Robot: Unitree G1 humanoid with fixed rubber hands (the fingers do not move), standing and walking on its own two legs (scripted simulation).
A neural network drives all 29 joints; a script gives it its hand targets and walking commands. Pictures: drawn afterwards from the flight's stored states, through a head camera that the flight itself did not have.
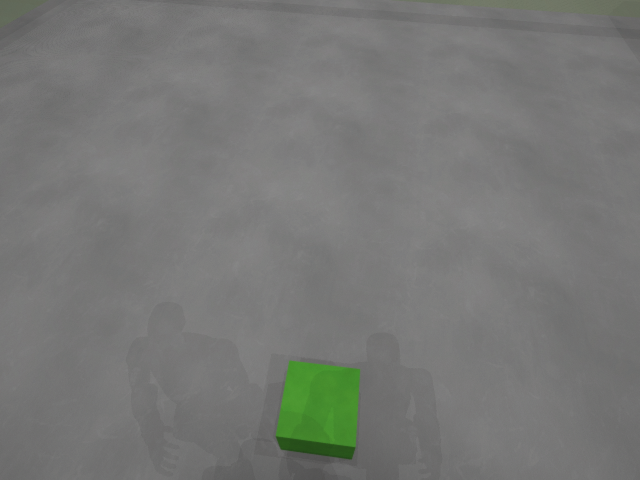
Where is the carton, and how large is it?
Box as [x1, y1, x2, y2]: [276, 360, 359, 459]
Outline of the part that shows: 289,360 276,431 276,437 280,448 351,459 355,447 359,369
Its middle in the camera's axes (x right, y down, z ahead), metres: +0.00 +0.50 +1.11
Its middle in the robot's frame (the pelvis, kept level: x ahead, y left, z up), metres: +0.38 +0.03 -0.70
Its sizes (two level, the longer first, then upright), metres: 0.206 0.201 0.164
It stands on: the floor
